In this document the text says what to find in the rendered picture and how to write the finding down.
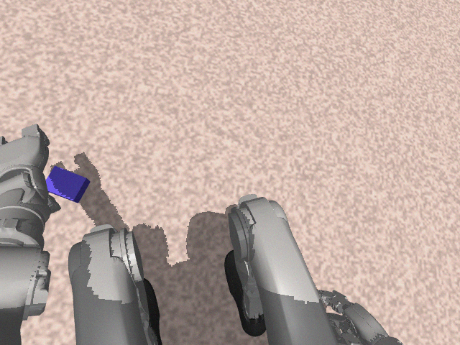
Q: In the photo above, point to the left robot arm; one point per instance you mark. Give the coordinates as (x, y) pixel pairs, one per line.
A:
(24, 273)

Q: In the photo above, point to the left robot foot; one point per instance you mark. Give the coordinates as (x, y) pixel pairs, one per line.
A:
(154, 314)

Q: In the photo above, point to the right robot hand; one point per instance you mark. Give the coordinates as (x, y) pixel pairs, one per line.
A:
(358, 326)

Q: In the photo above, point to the left robot hand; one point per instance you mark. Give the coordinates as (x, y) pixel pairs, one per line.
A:
(32, 150)

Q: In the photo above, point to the right robot foot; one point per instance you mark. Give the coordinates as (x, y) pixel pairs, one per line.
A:
(253, 327)

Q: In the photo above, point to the small box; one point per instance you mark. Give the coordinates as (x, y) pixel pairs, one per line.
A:
(66, 184)

